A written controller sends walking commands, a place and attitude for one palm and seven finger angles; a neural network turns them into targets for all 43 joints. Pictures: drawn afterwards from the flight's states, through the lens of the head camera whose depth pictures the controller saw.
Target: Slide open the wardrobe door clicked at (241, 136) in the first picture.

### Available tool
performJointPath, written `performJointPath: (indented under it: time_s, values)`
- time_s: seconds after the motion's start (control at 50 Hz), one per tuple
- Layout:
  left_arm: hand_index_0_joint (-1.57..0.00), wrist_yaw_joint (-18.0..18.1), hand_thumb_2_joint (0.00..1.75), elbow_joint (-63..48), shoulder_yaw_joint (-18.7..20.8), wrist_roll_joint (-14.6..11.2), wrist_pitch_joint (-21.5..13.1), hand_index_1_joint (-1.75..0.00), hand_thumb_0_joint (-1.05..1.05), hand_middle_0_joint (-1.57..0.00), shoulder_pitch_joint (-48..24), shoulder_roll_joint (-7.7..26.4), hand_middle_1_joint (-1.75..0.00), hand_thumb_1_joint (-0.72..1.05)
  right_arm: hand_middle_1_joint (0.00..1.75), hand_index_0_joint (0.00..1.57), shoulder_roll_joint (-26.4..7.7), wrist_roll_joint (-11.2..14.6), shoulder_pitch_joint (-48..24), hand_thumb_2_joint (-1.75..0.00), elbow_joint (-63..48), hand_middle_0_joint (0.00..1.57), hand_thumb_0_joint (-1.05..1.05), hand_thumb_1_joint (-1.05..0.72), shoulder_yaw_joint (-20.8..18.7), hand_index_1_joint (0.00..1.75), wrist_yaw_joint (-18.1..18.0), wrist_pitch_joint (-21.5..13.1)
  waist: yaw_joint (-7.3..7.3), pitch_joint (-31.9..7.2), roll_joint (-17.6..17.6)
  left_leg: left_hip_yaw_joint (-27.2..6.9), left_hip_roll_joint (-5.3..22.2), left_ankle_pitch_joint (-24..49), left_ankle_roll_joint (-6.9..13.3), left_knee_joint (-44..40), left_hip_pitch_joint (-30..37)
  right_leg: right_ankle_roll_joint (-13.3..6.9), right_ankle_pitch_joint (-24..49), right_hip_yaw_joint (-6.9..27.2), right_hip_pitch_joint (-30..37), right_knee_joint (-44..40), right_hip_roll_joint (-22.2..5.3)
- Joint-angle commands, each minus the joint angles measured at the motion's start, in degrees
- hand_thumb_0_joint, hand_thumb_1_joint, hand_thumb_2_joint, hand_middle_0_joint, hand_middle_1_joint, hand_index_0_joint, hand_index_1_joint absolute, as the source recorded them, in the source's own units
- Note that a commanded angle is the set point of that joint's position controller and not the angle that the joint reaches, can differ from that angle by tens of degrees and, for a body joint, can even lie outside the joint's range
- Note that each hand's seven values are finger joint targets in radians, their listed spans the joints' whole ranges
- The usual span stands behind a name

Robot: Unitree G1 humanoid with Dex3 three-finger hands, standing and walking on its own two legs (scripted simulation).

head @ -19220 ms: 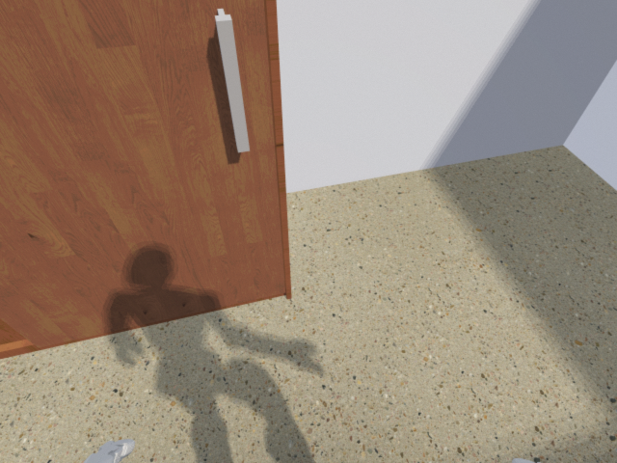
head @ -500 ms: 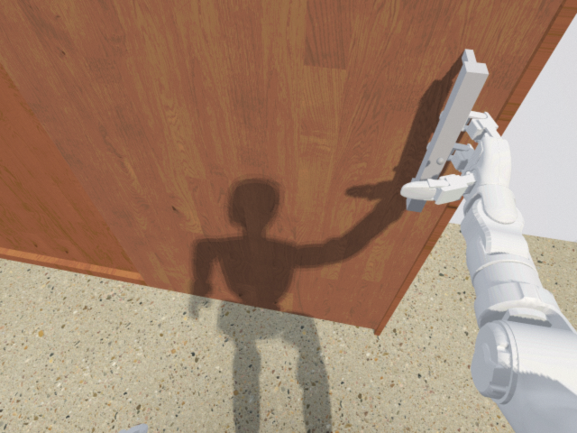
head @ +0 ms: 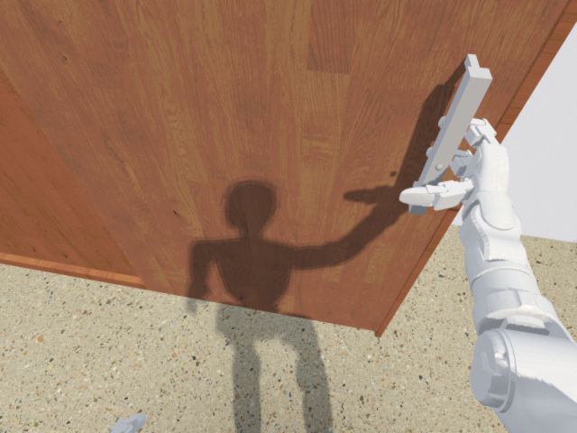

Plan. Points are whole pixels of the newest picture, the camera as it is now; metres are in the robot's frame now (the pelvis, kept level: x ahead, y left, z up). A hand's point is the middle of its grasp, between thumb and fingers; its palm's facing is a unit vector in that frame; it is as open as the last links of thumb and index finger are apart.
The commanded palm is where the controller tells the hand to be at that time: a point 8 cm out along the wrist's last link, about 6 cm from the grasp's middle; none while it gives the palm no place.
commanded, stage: slide the fingers in behind the handle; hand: right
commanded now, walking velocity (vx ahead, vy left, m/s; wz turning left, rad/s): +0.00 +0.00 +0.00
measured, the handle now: (440, 144) +0.53 -0.15 +0.13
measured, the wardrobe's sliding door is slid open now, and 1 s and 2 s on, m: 0.00 0.00 0.00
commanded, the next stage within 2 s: grip the handle and tug to test in 0.42 s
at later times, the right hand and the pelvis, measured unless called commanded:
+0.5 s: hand (441, 168) +0.47 -0.14 +0.13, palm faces +0.05 +1.00 +0.01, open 14.0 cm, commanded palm +0.44 -0.19 +0.14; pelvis +0.00 -0.02 +0.00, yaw +0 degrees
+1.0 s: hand (436, 164) +0.47 -0.13 +0.14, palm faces +0.08 +1.00 +0.00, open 9.0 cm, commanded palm +0.44 -0.18 +0.14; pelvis +0.00 -0.01 +0.00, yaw +0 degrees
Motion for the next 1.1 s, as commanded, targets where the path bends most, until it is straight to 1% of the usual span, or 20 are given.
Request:
performJointPath:
  time_s: [0.0, 0.04, 0.08, 0.12, 0.18, 0.26, 0.34, 0.38, 0.42, 0.44, 0.5, 0.56, 0.58, 0.66, 0.7, 0.76, 0.82, 0.86, 0.94, 1.08]
  values:
    - [-0.2, 0.36, 0.9, -5.0, 2.76, -0.04, -1.6, -0.3, 0.0, -0.2, 2.35, 8.19, -0.3, 0.9, 1.2, 0.3, -13.52, -0.11, -28.31, -0.3, -11.9, 0.3, 0.0, 0.5, -2.76, 1.2, -0.27, -4.5, -0.2, -18.53, 2.44, -5.69, 0.89, 20.1, -2.77, -5.29, 7.93, -1.84, 9.64, 2.32, 8.77, -2.37, 3.02]
    - [-0.2, 0.37, 0.9, -5.31, 2.61, -0.07, -1.61, -0.3, 0.0, -0.2, 2.01, 7.79, -0.3, 0.9, 1.2, 0.3, -11.16, -0.11, -29.23, -0.3, -11.7, 0.3, 0.0, 0.5, -0.77, 1.2, 0.1, -4.58, 0.2, -18.37, 1.65, -5.38, 0.79, 19.69, -2.72, -5.2, 7.26, -1.74, 9.4, 2.26, 9.26, -2.48, 3.07]
    - [-0.2, 0.43, 0.9, -5.09, 2.76, -0.02, -1.73, -0.3, 0.0, -0.2, 2.14, 7.96, -0.3, 0.9, 1.2, 0.3, -12.42, -0.24, -29.95, -0.3, -12.17, 0.3, 0.0, 0.5, -1.62, 1.2, 0.25, -4.95, 0.07, -19.7, 0.46, -5.38, 0.79, 20.18, -2.6, -4.9, 6.98, -1.72, 10.33, 2.35, 10.39, -2.11, 2.92]
    - [-0.2, 0.34, 0.9, -5.14, 2.62, -0.05, -1.73, -0.3, 0.0, -0.2, 2.25, 7.75, -0.3, 0.9, 1.2, 0.3, -10.43, -0.05, -31.2, -0.3, -12.65, 0.3, 0.0, 0.5, 0.1, 1.2, 0.55, -5.18, 0.54, -19.98, 0.19, -4.73, 0.51, 20.29, -2.36, -4.63, 6.21, -1.63, 11.16, 2.75, 11.69, -2.1, 2.85]
    - [-0.2, 0.38, 0.9, -5.15, 2.85, -0.07, -1.83, -0.3, 0.0, -0.2, 2.24, 8.0, -0.3, 0.9, 1.2, 0.3, -10.86, 0.47, -30.15, -0.3, -13.69, 0.3, 0.0, 0.5, -0.59, 1.2, 0.65, -5.49, 0.01, -22.11, -0.09, -4.52, 0.35, 20.75, -2.2, -4.24, 6.53, -1.56, 12.41, 3.01, 12.81, -2.03, 2.71]
    - [-0.2, 0.41, 0.9, -4.76, 2.87, -0.05, -1.82, -0.3, 0.0, -0.2, 2.84, 8.27, -0.3, 0.9, 1.2, 0.3, -10.46, 0.6, -28.83, -0.3, -11.34, 0.3, 0.0, 0.5, -0.65, 1.2, 0.87, -4.63, 0.14, -19.82, 2.22, -4.17, 0.14, 20.01, -2.23, -4.44, 5.84, -1.6, 12.11, 3.15, 11.71, -2.1, 2.7]
    - [-0.2, 0.13, 0.9, -4.94, 2.86, -0.1, -1.99, -0.3, 0.0, -0.2, 2.45, 7.77, -0.3, 0.9, 1.2, 0.3, -7.42, 0.38, -29.44, -0.3, -13.15, 0.3, 0.0, 0.5, 1.54, 1.2, 0.32, -4.53, 0.26, -19.51, -0.86, -3.18, -0.15, 17.42, -1.85, -4.34, 3.21, -1.19, 12.11, 3.63, 13.84, -2.3, 2.32]
    - [-0.2, 0.21, 0.9, -4.67, 2.97, -0.06, -1.81, -0.3, 0.0, -0.2, 2.67, 8.26, -0.3, 0.9, 1.2, 0.3, -9.69, 0.21, -29.31, -0.3, -12.72, 0.3, 0.0, 0.5, -0.01, 1.2, -0.2, -4.57, 0.24, -19.24, -0.15, -3.21, -0.12, 16.95, -1.79, -4.33, 3.14, -1.22, 12.12, 3.89, 13.49, -2.37, 2.13]
    - [-0.2, 0.17, 0.9, -4.45, 2.78, -0.03, -1.92, -0.3, 0.0, -0.2, 2.73, 7.92, -0.3, 0.9, 1.2, 0.3, -6.8, 0.28, -31.61, -0.3, -12.33, 0.3, 0.0, 0.5, 2.23, 1.2, -0.46, -4.4, 1.06, -17.86, 0.25, -2.91, -0.21, 16.17, -1.83, -4.38, 2.16, -1.1, 11.53, 4.08, 13.21, -2.57, 2.11]
    - [-0.2, 0.2, 0.9, -4.31, 2.93, 0.07, -1.95, -0.3, 0.0, -0.2, 2.95, 8.13, -0.3, 0.9, 1.2, 0.3, -8.59, 0.18, -30.91, -0.3, -11.16, 0.3, 0.0, 0.5, 0.32, 1.2, -0.89, -4.35, 0.53, -17.41, 0.93, -2.78, -0.33, 15.42, -1.73, -4.26, 1.96, -1.04, 11.11, 4.24, 12.74, -2.54, 2.02]
    - [-0.2, 0.21, 0.9, -4.18, 2.92, 0.34, -2.02, -0.3, 0.0, -0.2, 3.22, 8.26, -0.3, 0.9, 1.2, 0.3, -9.5, -0.41, -33.18, -0.3, -11.96, 0.3, 0.0, 0.5, -0.06, 1.2, -1.66, -4.98, 0.67, -19.63, -0.26, -2.81, -0.22, 15.38, -1.68, -3.82, 2.02, -0.95, 11.82, 4.36, 13.8, -2.51, 1.99]
    - [-0.2, -0.05, 0.9, -4.39, 3.03, 0.73, -2.33, -0.3, 0.0, -0.2, 3.34, 8.21, -0.3, 0.9, 1.22, 0.32, -8.75, -0.75, -31.69, -0.36, -13.73, 0.32, 0.0, 0.36, 0.04, 1.22, -2.43, -6.06, 0.04, -22.78, -1.06, -2.48, -0.5, 16.62, -1.53, -3.0, 2.36, -0.66, 14.66, 4.56, 16.08, -2.03, 1.8]
    - [-0.2, -0.16, 0.9, -4.36, 2.96, 0.62, -2.35, -0.3, 0.0, -0.2, 3.11, 8.1, -0.3, 0.9, 1.23, 0.32, -8.76, -0.85, -30.62, -0.38, -13.14, 0.32, 0.0, 0.31, 0.07, 1.23, -2.46, -6.11, -0.21, -22.2, -1.96, -2.53, -0.47, 16.54, -1.47, -2.95, 2.01, -0.54, 14.64, 4.5, 15.82, -1.95, 1.76]
    - [-0.2, -0.29, 0.9, -4.36, 3.1, 0.72, -1.91, -0.3, 0.0, -0.2, 3.53, 8.59, -0.3, 0.9, 1.25, 0.34, -9.81, -1.27, -27.69, -0.46, -10.67, 0.34, 0.0, 0.13, -0.99, 1.25, -2.46, -4.91, -0.13, -20.04, 1.19, -2.64, -0.54, 16.91, -1.6, -3.36, 3.05, -0.85, 13.59, 4.02, 13.24, -2.14, 1.88]
    - [-0.2, -0.39, 0.9, -4.98, 2.96, 0.47, -1.8, -0.3, 0.0, -0.2, 2.97, 8.1, -0.3, 0.9, 1.27, 0.35, -6.47, -0.97, -28.81, -0.5, -11.84, 0.35, 0.0, 0.03, 1.75, 1.27, -2.26, -4.27, 0.53, -18.88, 1.36, -2.52, -0.48, 16.65, -1.74, -3.75, 2.89, -0.91, 12.68, 3.85, 12.91, -2.7, 1.84]
    - [-0.2, -0.18, 0.9, -5.06, 3.11, 0.49, -1.61, -0.3, 0.0, -0.2, 2.97, 8.48, -0.3, 0.9, 1.29, 0.36, -8.94, -0.73, -27.7, -0.56, -12.76, 0.36, 0.0, -0.11, -0.55, 1.29, -2.58, -3.99, -0.24, -19.27, 1.63, -2.75, -0.61, 16.97, -1.59, -3.95, 3.87, -1.01, 13.12, 3.72, 13.05, -2.61, 1.87]
    - [-0.2, -0.28, 0.9, -5.03, 2.91, 0.47, -1.87, -0.3, 0.0, -0.2, 2.6, 7.86, -0.3, 0.9, 1.31, 0.38, -6.44, -0.59, -29.09, -0.62, -13.49, 0.38, 0.0, -0.25, 1.65, 1.31, -2.49, -4.4, 0.03, -18.39, -0.13, -2.9, -0.51, 16.19, -1.61, -4.16, 3.14, -0.92, 11.86, 3.66, 12.97, -2.71, 2.03]
    - [-0.2, -0.23, 0.9, -4.95, 3.09, 0.63, -1.88, -0.3, 0.0, -0.2, 2.9, 8.2, -0.3, 0.9, 1.32, 0.39, -8.5, -0.95, -28.12, -0.66, -13.81, 0.39, 0.0, -0.34, -0.06, 1.32, -2.81, -4.76, -0.19, -19.3, 0.6, -2.98, -0.56, 16.37, -1.58, -4.13, 3.67, -1.11, 12.14, 3.62, 13.08, -2.39, 2.09]
    - [-0.2, -0.26, 0.9, -4.86, 2.93, 0.49, -1.87, -0.3, 0.0, -0.2, 2.87, 7.94, -0.3, 0.9, 1.35, 0.41, -6.79, -1.04, -29.51, -0.74, -13.25, 0.41, 0.0, -0.53, 2.04, 1.35, -2.29, -4.85, 0.58, -18.62, 0.48, -3.11, -0.38, 16.53, -1.75, -4.23, 3.38, -1.14, 11.26, 3.57, 12.51, -2.51, 2.17]
    - [-0.2, -0.1, 0.9, -4.86, 3.15, 0.36, -1.62, -0.3, 0.0, -0.2, 3.05, 8.03, -0.3, 0.9, 1.39, 0.44, -8.15, -0.33, -28.45, -0.88, -14.55, 0.44, 0.0, -0.85, 0.73, 1.39, -1.34, -4.32, -0.15, -22.34, -0.34, -3.65, -0.1, 21.65, -1.86, -3.97, 6.36, -1.32, 14.79, 3.08, 13.59, -2.09, 2.57]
